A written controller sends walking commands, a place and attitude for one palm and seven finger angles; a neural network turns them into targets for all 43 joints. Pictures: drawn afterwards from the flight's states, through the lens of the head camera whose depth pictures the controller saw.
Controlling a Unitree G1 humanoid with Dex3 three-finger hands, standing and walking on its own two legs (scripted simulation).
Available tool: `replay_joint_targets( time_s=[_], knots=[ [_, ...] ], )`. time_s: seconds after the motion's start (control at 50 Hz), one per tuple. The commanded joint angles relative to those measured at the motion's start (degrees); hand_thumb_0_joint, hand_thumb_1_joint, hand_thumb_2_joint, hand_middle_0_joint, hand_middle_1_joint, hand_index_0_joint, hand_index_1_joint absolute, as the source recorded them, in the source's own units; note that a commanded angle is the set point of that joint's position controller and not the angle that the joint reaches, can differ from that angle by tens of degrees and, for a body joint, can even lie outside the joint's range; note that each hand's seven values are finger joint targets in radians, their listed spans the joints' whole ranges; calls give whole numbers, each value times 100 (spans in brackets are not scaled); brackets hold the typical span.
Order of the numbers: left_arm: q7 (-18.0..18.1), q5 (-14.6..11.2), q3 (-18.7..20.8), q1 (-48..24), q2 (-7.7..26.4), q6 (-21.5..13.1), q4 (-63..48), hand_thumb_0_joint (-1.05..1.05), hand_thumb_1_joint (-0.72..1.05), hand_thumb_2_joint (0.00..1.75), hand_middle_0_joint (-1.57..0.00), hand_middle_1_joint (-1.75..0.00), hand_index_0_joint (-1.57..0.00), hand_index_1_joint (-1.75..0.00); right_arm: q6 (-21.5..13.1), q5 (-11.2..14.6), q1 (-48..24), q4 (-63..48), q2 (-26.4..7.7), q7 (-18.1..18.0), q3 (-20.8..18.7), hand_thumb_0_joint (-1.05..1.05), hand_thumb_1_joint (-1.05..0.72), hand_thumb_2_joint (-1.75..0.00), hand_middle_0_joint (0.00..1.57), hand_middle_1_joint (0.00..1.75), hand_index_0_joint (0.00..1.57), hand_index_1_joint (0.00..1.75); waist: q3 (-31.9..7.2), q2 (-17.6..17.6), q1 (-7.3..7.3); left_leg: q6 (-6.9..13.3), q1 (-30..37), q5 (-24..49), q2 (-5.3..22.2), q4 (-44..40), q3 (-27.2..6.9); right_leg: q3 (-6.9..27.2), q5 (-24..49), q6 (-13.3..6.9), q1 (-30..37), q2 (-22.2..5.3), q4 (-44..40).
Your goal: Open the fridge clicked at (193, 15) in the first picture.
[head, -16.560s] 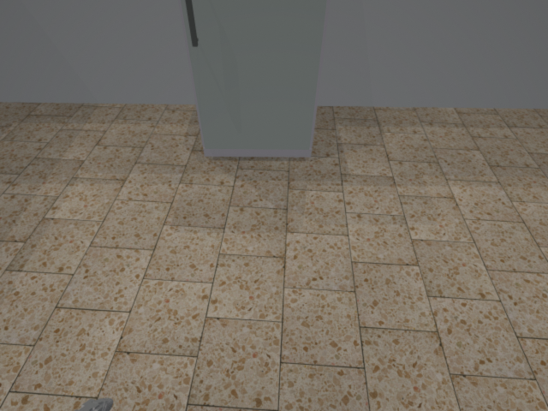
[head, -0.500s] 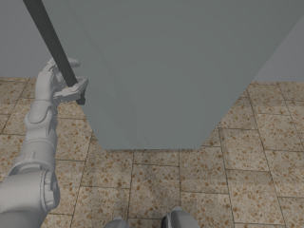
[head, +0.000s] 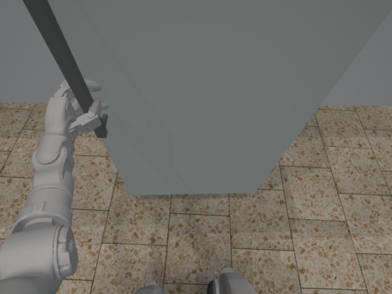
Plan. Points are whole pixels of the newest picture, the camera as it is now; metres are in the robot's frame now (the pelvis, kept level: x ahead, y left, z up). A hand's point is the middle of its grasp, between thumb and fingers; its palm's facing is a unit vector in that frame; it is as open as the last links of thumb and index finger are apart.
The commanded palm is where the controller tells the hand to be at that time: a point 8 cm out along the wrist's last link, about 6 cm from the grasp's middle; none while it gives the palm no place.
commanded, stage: grip the handle and tug to test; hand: left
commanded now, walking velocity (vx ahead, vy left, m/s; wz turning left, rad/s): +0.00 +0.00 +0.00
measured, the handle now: (74, 63) +0.51 +0.21 +0.16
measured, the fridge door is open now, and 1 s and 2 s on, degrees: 0 13 42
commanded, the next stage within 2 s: pull the door a little, standing still in 0.36 s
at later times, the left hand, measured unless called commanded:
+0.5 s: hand (94, 125) +0.43 +0.19 +0.07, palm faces -0.03 -1.00 -0.01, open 5.7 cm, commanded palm +0.41 +0.24 +0.07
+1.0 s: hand (97, 167) +0.34 +0.17 +0.08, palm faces +0.05 -0.99 -0.13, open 5.9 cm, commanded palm +0.31 +0.22 +0.07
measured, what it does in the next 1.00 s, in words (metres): stands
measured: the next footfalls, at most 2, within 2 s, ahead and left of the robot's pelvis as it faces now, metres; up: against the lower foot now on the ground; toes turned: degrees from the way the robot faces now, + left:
left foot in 1.84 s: -0.05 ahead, +0.00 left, +0.01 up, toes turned +22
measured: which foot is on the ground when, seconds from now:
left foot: down 0.00-1.00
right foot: down 0.00-1.00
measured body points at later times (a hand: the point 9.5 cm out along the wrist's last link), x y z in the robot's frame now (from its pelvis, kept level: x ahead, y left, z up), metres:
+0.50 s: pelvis +0.04 +0.01 +0.01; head +0.11 +0.01 +0.46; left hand +0.43 +0.24 +0.08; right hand +0.10 -0.25 -0.09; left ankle -0.02 +0.10 -0.69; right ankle +0.04 -0.12 -0.69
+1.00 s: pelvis +0.02 +0.02 +0.03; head +0.06 +0.02 +0.48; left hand +0.33 +0.22 +0.09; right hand +0.17 -0.22 -0.07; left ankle -0.02 +0.10 -0.69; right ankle +0.04 -0.12 -0.69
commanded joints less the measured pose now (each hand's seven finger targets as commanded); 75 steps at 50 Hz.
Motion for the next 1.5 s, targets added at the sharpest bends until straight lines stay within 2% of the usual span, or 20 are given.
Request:
replay_joint_targets(
  time_s=[0.0,0.3,0.44,0.46,0.5,0.64,0.7,0.76,0.78,0.8,0.82,0.84,0.86,0.92,0.96,1.06,1.14,1.22,1.3,1.48],
  knots=[
    [-69,-173,113,-1746,1288,-481,-1688,0,90,90,-45,-140,-45,-140,-137,36,552,-513,-891,-63,-361,0,-90,-90,20,30,20,30,-2588,442,196,-55,963,2623,-152,-720,-307,262,2125,-85,2031,194,-300],
    [-83,-501,444,759,1187,-245,-2997,0,90,90,-45,-140,-45,-140,-165,85,386,-899,-784,22,-436,0,-90,-90,20,30,20,30,-2590,340,641,-30,911,3754,-88,-933,-131,327,3294,-126,2995,138,-325],
    [82,-550,260,1191,882,-133,-3607,0,90,90,-45,-140,-45,-140,-237,75,384,-873,-754,62,-471,0,-90,-90,20,30,20,30,-2392,290,540,-93,1293,4396,-24,-938,-192,254,3518,-105,2806,159,-368],
    [106,-512,-209,661,424,-119,-3665,0,90,90,-45,-140,-45,-140,-251,84,327,-824,-729,61,-446,0,-90,-90,20,30,20,30,-2219,497,337,-129,1498,4285,-38,-910,-197,199,3344,-66,2502,188,-417],
    [224,-429,-221,-133,486,-128,-3504,0,90,90,-45,-140,-45,-140,-264,58,384,-619,-772,13,-486,0,-90,-90,20,30,20,30,-2115,384,197,-177,1548,4013,-36,-820,-282,175,2979,-51,2190,211,-411],
    [202,-419,-455,1421,104,-47,-3977,0,90,90,-45,-140,-45,-140,-340,39,236,-765,-652,91,-488,0,-90,-90,20,30,20,30,-2524,485,551,-232,1740,4899,-32,-840,-308,162,3427,-110,2602,103,-324],
    [194,-463,-590,2083,-100,-6,-4317,0,90,90,-45,-140,-45,-140,-377,79,-20,-936,-628,111,-473,0,-90,-90,20,30,20,30,-2229,31,595,-155,1458,4168,-70,-961,-251,124,3176,-94,2749,113,-407],
    [204,-471,-679,2877,-189,-34,-4944,0,90,90,-45,-140,-45,-140,-422,93,-225,-1140,-579,111,-445,0,-90,-90,20,30,20,30,-2173,194,721,-163,1514,4269,-77,-1032,-246,113,3184,-114,2871,92,-384],
    [247,-475,-598,2544,-15,-32,-5248,0,90,90,-45,-140,-45,-140,-432,99,-273,-1155,-603,86,-433,0,-90,-90,20,30,20,30,-2166,245,666,-175,1614,4133,-86,-1047,-251,101,3119,-96,2833,107,-438],
    [982,333,-426,454,1111,122,-5920,0,90,90,-45,-140,-45,-140,-267,211,-496,-1086,-363,-221,-312,0,-90,-90,20,30,20,30,-2239,39,505,-3,2118,2573,-107,-1262,-215,728,2749,-185,3583,-449,-1162],
    [1372,382,-462,550,887,298,-5841,0,90,90,-45,-140,-45,-140,-229,140,-500,-1070,-409,-444,-316,0,-90,-90,20,30,20,30,-1819,8,459,4,2015,1942,-182,-1454,-271,696,2536,-248,3502,-579,-1411],
    [1523,371,-797,1713,147,542,-5208,0,90,90,-45,-140,-45,-140,-221,118,-533,-971,-398,-515,-306,0,-90,-90,20,30,20,30,-1323,-235,461,-10,2040,1841,-151,-1531,-305,634,2437,-266,3237,-656,-1473],
    [1587,414,-1129,2262,-231,702,-5019,0,90,90,-45,-140,-45,-140,-175,127,-665,-939,-400,-564,-287,0,-90,-90,20,30,20,30,-1118,-102,482,4,2263,2097,-66,-1679,-319,584,2607,-219,3152,-657,-1437],
    [1740,527,-1508,2334,-427,929,-5085,0,90,90,-45,-140,-45,-140,-36,89,-789,-875,-446,-679,-232,0,-90,-90,20,30,20,30,-1032,510,437,5,2907,3953,242,-2074,-621,197,2794,-27,3087,-418,-1258],
    [1816,596,-1654,2480,-574,1008,-5027,0,90,90,-45,-140,-45,-140,29,34,-913,-863,-423,-662,-187,0,-90,-90,20,30,20,30,-894,508,440,-39,3139,4910,446,-2130,-784,133,2568,15,3045,-337,-1246],
    [1924,685,-1842,2584,-786,1093,-5096,0,90,90,-45,-140,-45,-140,93,-103,-1197,-934,-399,-577,-158,0,-90,-90,20,30,20,30,-709,505,497,-84,3404,5543,715,-2556,-1080,55,1509,29,3003,-182,-1252],
    [1978,696,-1886,2699,-872,1137,-5036,0,90,90,-45,-140,-45,-140,115,-145,-1384,-970,-373,-540,-130,0,-90,-90,20,30,20,30,-538,492,557,20,2952,4474,744,-2842,-1069,107,1400,22,3307,-213,-1462],
    [2037,682,-1781,2848,-763,1157,-4956,0,90,90,-45,-140,-45,-140,61,-98,-1461,-967,-396,-554,-161,0,-90,-90,20,30,20,30,-579,34,586,48,2394,3022,530,-2900,-925,230,1970,-46,3833,-388,-1957],
    [2060,668,-1893,2920,-856,1166,-5037,0,90,90,-45,-140,-45,-140,-65,-48,-1474,-917,-301,-538,-182,0,-90,-90,20,30,20,30,-569,-280,531,68,2375,1832,314,-2875,-774,350,1177,-77,3611,-530,-2478],
    [2036,735,-1981,3358,-873,1329,-5514,0,90,90,-45,-140,-45,-140,-277,-26,-1597,-814,-262,-529,-282,0,-90,-90,20,30,20,30,-195,253,429,188,1882,945,436,-3311,-1195,279,-56,46,3410,-183,-2255]
  ],
)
